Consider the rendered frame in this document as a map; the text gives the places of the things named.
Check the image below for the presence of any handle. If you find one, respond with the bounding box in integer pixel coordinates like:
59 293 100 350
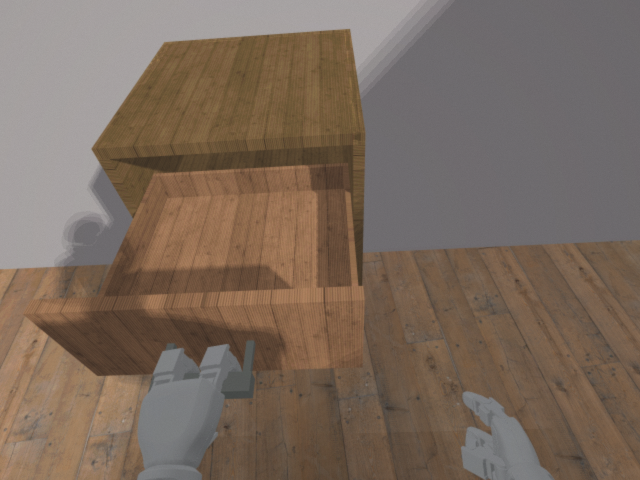
148 340 256 399

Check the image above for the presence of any drawer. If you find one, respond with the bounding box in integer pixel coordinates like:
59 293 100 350
23 163 365 376

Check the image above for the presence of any robot left hand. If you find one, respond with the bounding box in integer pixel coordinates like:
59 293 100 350
138 344 242 470

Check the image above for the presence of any robot right hand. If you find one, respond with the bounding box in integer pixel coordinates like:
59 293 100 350
461 391 541 480

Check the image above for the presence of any cabinet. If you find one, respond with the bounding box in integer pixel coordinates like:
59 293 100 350
92 29 365 286

